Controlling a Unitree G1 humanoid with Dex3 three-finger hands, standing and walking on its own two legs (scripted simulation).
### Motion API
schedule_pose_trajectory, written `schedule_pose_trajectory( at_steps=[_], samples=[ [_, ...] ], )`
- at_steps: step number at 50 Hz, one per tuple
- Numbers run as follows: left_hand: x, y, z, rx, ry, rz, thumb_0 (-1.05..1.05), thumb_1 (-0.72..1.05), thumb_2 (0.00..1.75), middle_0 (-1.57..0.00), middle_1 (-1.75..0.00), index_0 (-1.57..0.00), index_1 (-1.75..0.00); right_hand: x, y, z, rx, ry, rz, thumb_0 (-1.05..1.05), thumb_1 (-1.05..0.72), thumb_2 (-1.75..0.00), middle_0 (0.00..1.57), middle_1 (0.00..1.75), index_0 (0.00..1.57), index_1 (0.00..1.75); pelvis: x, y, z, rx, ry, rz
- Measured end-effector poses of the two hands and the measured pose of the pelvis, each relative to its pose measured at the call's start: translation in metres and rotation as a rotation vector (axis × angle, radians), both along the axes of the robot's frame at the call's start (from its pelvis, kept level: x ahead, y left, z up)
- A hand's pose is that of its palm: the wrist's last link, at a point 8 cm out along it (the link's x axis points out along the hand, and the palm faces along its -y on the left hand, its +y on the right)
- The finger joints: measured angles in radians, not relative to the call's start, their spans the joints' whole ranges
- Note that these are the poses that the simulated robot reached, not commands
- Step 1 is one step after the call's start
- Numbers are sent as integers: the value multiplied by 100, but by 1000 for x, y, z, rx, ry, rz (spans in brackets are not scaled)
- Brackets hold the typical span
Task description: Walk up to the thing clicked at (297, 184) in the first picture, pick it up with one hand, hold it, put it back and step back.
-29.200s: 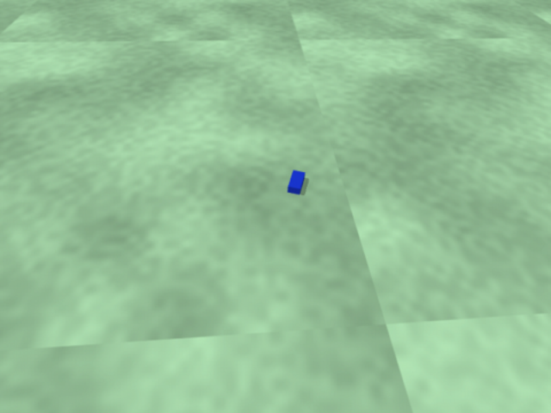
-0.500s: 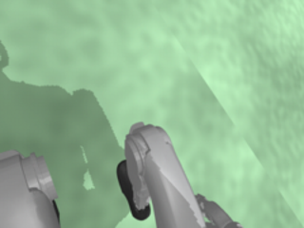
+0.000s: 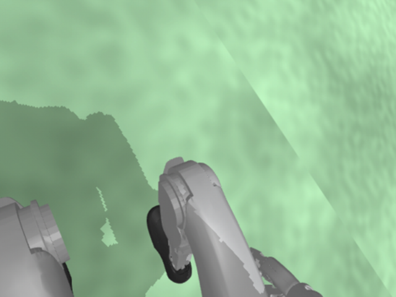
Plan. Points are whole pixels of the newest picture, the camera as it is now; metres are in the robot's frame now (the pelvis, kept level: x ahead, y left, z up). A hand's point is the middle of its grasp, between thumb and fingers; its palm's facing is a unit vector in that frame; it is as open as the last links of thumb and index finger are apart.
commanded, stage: open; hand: left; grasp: from above
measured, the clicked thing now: out of the picture +0.43 +0.36 -0.28
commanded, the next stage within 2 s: withdraw in 0.86 s
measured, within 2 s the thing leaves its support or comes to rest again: neither
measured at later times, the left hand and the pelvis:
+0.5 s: hand out of the picture +0.42 +0.36 -0.24, palm faces -0.42 -0.16 -0.89, open 11.7 cm; pelvis +0.00 +0.00 +0.00, yaw +0 degrees
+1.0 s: hand out of the picture +0.42 +0.36 -0.24, palm faces -0.41 -0.15 -0.90, open 13.7 cm; pelvis +0.00 +0.00 +0.00, yaw +0 degrees
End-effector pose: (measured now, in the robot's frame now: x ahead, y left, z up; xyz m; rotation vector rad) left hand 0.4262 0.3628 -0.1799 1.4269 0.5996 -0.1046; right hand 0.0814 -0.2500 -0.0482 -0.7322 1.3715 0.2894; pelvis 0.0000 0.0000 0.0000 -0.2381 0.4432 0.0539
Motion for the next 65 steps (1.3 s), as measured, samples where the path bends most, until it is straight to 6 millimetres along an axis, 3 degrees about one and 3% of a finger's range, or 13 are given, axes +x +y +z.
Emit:
schedule_pose_trajectory(
  at_steps=[11,34,54,59,65],
  samples=[
    [0,0,-1,5,5,-13,0,15,38,-71,-43,-72,-41,0,0,2,0,7,17,0,-90,-90,21,30,21,30,-1,0,1,-1,-4,-1],
    [1,1,1,4,4,-9,0,-28,79,-30,-78,-29,-79,-9,1,4,3,10,9,0,-89,-89,21,30,21,30,-3,0,1,-3,-15,-3],
    [3,0,0,2,-18,-19,0,-46,95,-12,-98,-12,-97,-3,5,8,-5,3,27,0,-89,-89,21,30,21,30,-3,2,3,-13,-12,-4],
    [8,4,12,16,-71,-14,0,-46,95,-11,-98,-12,-98,0,5,7,9,-4,18,0,-90,-89,21,30,21,30,-2,2,3,-11,0,-2],
    [14,14,53,65,-147,10,0,-47,96,-10,-99,-11,-98,10,4,1,46,-39,-38,0,-90,-89,21,30,21,30,2,0,7,-3,40,10]
  ],
)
